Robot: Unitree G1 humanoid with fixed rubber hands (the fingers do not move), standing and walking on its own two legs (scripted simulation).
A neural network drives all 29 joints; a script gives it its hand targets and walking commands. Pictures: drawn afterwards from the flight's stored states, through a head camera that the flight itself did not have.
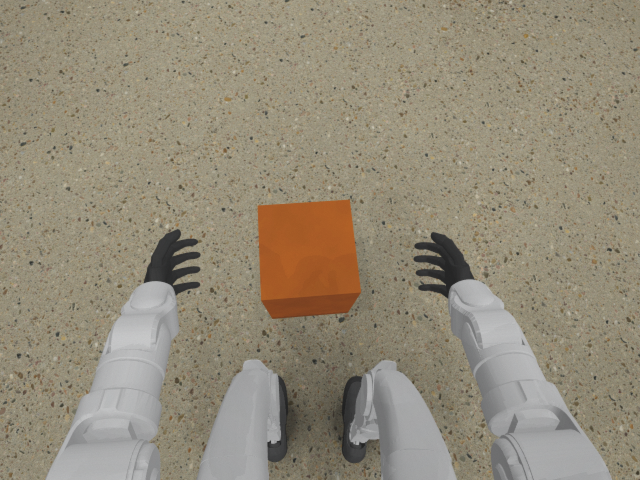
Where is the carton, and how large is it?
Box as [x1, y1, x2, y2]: [258, 200, 360, 318]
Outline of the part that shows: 349,200 258,205 261,300 272,318 347,312 360,292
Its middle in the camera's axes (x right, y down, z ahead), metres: -0.03 +0.06 +0.99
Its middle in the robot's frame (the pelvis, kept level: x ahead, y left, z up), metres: +0.49 +0.01 -0.54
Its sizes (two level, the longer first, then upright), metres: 0.221 0.215 0.286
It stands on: the floor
